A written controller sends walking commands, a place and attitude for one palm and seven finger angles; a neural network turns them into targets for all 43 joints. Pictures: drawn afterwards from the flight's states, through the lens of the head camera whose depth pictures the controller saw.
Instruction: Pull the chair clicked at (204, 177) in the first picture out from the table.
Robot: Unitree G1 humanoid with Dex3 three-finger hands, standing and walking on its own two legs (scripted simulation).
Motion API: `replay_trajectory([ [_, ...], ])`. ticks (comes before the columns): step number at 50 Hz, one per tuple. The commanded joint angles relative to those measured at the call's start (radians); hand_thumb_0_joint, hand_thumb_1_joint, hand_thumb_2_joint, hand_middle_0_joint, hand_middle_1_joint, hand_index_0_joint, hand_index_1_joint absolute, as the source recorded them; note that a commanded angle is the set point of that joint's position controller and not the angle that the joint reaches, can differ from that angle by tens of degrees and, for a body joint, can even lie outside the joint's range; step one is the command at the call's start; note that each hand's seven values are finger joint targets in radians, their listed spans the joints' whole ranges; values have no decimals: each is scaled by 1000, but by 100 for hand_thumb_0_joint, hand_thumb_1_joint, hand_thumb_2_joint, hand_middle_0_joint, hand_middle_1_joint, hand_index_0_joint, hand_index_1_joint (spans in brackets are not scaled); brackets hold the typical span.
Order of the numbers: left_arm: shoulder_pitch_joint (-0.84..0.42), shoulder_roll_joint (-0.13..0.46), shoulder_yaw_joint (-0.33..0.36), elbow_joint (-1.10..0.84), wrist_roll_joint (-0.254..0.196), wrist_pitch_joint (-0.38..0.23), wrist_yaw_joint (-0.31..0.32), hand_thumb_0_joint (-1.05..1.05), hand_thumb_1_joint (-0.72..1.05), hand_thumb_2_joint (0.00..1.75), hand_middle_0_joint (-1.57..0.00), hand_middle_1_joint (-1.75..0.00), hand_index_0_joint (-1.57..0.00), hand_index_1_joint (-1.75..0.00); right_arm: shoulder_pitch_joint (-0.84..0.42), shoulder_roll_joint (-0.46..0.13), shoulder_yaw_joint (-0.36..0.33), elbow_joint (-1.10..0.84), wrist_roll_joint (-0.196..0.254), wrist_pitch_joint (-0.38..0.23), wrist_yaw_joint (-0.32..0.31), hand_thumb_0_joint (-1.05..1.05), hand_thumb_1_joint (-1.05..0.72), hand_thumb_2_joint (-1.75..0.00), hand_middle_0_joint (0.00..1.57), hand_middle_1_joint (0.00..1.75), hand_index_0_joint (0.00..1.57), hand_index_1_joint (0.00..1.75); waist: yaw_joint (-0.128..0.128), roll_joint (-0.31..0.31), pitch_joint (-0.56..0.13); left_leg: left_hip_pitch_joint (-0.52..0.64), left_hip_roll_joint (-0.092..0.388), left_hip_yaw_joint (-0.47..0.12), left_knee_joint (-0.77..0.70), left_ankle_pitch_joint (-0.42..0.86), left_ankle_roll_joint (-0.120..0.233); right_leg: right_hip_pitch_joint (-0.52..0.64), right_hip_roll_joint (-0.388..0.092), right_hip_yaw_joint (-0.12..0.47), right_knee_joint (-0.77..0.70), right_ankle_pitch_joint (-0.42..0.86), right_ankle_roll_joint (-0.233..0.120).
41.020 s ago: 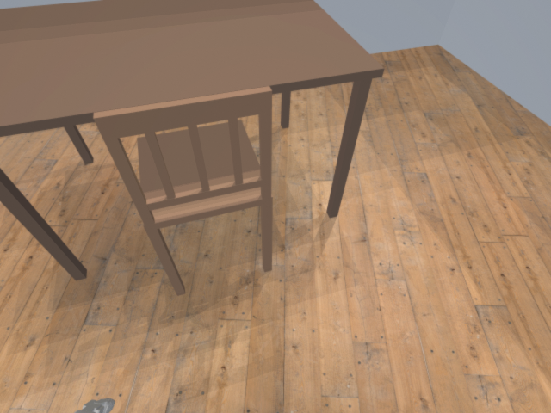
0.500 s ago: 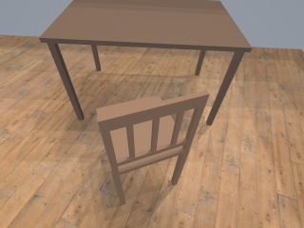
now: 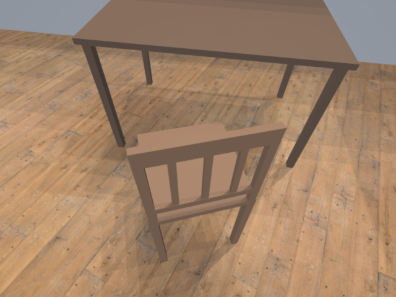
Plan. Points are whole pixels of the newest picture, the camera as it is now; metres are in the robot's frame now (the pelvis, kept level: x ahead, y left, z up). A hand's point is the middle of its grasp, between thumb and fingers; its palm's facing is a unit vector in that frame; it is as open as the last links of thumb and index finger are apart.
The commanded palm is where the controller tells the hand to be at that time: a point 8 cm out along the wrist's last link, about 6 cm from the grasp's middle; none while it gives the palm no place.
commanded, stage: shuffle to correct the standing spot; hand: left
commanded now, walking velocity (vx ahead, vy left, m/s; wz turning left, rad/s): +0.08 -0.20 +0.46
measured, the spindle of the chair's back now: (206, 177) +0.45 +0.00 -0.10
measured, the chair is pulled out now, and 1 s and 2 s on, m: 0.43 0.43 0.43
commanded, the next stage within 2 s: come to a stop and stand still in 0.94 s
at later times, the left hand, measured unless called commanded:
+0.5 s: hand out of the picture +0.06 +0.13 -0.17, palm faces +0.18 -0.96 -0.22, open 7.4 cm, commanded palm none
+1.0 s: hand out of the picture +0.04 +0.00 -0.17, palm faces +0.28 -0.95 -0.17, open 7.4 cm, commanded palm none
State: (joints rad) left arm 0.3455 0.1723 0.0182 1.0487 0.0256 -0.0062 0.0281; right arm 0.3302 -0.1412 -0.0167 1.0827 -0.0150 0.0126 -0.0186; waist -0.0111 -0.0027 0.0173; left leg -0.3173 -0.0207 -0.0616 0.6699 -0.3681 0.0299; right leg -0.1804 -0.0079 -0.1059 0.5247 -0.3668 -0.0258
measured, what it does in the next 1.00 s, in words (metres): steps to the right: right foot, then left foot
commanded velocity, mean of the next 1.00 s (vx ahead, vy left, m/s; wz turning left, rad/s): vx -0.02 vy -0.19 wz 0.18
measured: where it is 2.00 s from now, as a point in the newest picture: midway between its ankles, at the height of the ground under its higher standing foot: outside the picture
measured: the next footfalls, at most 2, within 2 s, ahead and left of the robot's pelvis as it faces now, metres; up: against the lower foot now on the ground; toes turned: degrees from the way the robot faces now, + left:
right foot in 0.52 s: +0.14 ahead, -0.20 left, +0.00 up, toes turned +7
left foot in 0.78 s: +0.08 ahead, -0.04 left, +0.00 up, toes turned +20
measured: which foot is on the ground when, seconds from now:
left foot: down 0.00-0.54, up 0.56-0.76, down 0.78-1.00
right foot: down 0.00-0.16, up 0.18-0.50, down 0.52-0.80, up 0.82-1.00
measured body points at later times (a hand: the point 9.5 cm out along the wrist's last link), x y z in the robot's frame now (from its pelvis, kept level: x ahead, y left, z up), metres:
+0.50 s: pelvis +0.05 -0.07 +0.00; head +0.08 -0.06 +0.45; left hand +0.05 +0.18 -0.15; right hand +0.15 -0.29 -0.15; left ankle +0.03 +0.08 -0.73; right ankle +0.09 -0.20 -0.72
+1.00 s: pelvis +0.08 -0.17 +0.00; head +0.12 -0.15 +0.45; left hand +0.03 +0.05 -0.16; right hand +0.16 -0.39 -0.15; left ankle +0.05 -0.05 -0.73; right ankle +0.09 -0.31 -0.69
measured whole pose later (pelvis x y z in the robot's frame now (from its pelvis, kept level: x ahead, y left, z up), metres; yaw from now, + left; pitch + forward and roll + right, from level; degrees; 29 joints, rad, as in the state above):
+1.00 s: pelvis +0.08 -0.17 +0.00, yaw +14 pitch +0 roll +0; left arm 0.28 0.17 0.03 0.98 0.01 0.08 0.01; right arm 0.21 -0.14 -0.03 1.06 -0.03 0.03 -0.04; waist 0.01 -0.03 0.11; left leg -0.24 0.06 0.08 0.53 -0.28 0.00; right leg -0.35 -0.03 -0.02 0.85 -0.48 0.02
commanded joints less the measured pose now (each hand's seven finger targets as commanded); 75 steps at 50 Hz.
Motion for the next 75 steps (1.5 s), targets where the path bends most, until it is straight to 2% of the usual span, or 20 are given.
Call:
replay_trajectory([
  [1,139,108,27,-35,19,-6,20,0,90,90,-20,-30,-20,-30,-96,-72,-33,-117,1,-24,-7,0,-90,-90,20,30,20,30,43,-114,77,-299,32,96,371,-196,10,139,-320,221,-180,582,-215],
  [6,49,122,21,-55,7,1,15,0,90,90,-20,-30,-20,-30,34,-53,-22,-85,-6,-29,1,0,-90,-90,20,30,20,30,-51,-109,-10,83,-4,200,-99,111,24,18,-184,-18,90,758,-82],
  [7,40,119,20,-67,-1,4,8,0,90,90,-20,-30,-20,-30,135,-102,-31,-57,-11,-32,-5,0,-90,-90,20,30,20,30,-91,-52,-60,270,73,99,-206,309,59,-91,-156,-38,290,641,-31],
  [8,73,71,15,-96,-10,7,-2,0,90,90,-20,-30,-20,-30,183,-214,-50,-56,-19,-35,-13,0,-90,-90,20,30,20,30,-80,240,-100,392,382,-323,-280,647,205,-325,-37,-52,576,-25,40],
  [9,51,110,15,-140,1,14,1,0,90,90,-20,-30,-20,-30,203,-273,-56,-82,-5,-21,-13,0,-90,-90,20,30,20,30,-83,157,-113,363,506,-463,-320,707,297,-374,-28,60,700,-242,23],
  [12,-11,96,24,-124,20,39,1,0,90,90,-20,-30,-20,-30,-30,-197,-44,-122,-13,-22,-23,0,-90,-90,20,30,20,30,5,145,114,12,363,-305,-395,338,202,-388,-75,140,741,-86,46],
  [15,60,76,19,-97,11,46,-15,0,90,90,-20,-30,-20,-30,-108,-191,-45,-149,-11,-36,-15,0,-90,-90,20,30,20,30,43,164,46,-20,257,-108,-379,339,145,-269,-66,97,605,-8,64],
  [23,36,54,17,-132,2,23,-12,0,90,90,-20,-30,-20,-30,-97,-223,-77,-158,-18,-2,-2,0,-90,-90,20,30,20,30,13,141,-11,33,231,-156,-278,200,93,-86,-17,19,63,53,70],
  [27,56,178,26,-128,11,5,2,0,90,90,-20,-30,-20,-30,-38,-75,-49,-156,1,6,4,0,-90,-90,20,30,20,30,3,-226,-37,-115,-2,70,75,-120,-28,83,-260,234,-189,347,-42],
  [28,52,197,39,-132,14,5,0,0,90,90,-20,-30,-20,-30,-67,-94,-53,-169,-1,25,-5,0,-90,-90,20,30,20,30,32,-389,-26,-140,2,77,218,-261,-24,28,-273,280,-239,361,-78],
  [31,-20,130,26,-149,15,21,9,0,90,90,-20,-30,-20,-30,-71,-96,-56,-130,1,20,-7,0,-90,-90,20,30,20,30,6,-198,20,-143,24,85,403,-187,-14,-9,-229,173,-184,487,-171],
  [37,1,122,21,-116,1,37,14,0,90,90,-20,-30,-20,-30,27,-53,-29,-61,3,10,-15,0,-90,-90,20,30,20,30,-25,-97,-20,144,35,135,-208,129,-13,-27,-162,113,-49,523,-124],
  [40,71,59,12,-126,-8,47,4,0,90,90,-20,-30,-20,-30,37,-186,-43,-63,-9,-3,-30,0,-90,-90,20,30,20,30,-8,224,4,257,430,-232,-351,683,173,-248,-26,45,270,-164,23],
  [45,-12,93,36,-117,-7,72,-9,0,90,90,-20,-30,-20,-30,-103,-185,-47,-80,-13,-15,-45,0,-90,-90,20,30,20,30,20,125,35,119,356,-75,-302,728,167,-223,-41,137,479,-133,49],
  [52,20,84,36,-125,-5,64,-18,0,90,90,-20,-30,-20,-30,-97,-245,-95,-72,-4,16,-28,0,-90,-90,20,30,20,30,17,134,-46,144,294,-6,-150,549,56,-45,-24,22,-33,114,52],
  [56,15,193,34,-104,0,11,-1,0,90,90,-20,-30,-20,-30,-121,-76,-49,-109,10,33,-6,0,-90,-90,20,30,20,30,43,-292,-72,-22,53,106,150,-231,-50,-25,-290,304,-238,399,-85],
  [65,-26,204,37,-85,-3,1,27,0,90,90,-20,-30,-20,-30,-102,-87,-16,-80,12,15,3,0,-90,-90,20,30,20,30,49,-123,-27,-13,22,110,-67,-51,-49,101,-310,305,-131,668,-169],
  [70,-102,165,36,-109,-12,16,26,0,90,90,-20,-30,-20,-30,-26,-108,-12,-56,5,10,1,0,-90,-90,20,30,20,30,10,-29,0,221,80,90,-301,193,-9,-119,-208,221,-97,319,-78],
  [72,-99,122,26,-104,-7,31,20,0,90,90,-20,-30,-20,-30,-54,-131,-12,-62,-1,3,4,0,-90,-90,20,30,20,30,26,173,41,119,164,-46,-377,153,53,-114,-98,121,-54,64,-13],
  [75,-46,94,18,-76,-1,33,13,0,90,90,-20,-30,-20,-30,-98,-140,-10,-86,2,1,4,0,-90,-90,20,30,20,30,61,69,89,-43,177,-75,-440,-25,77,-10,-78,93,-34,48,1],
])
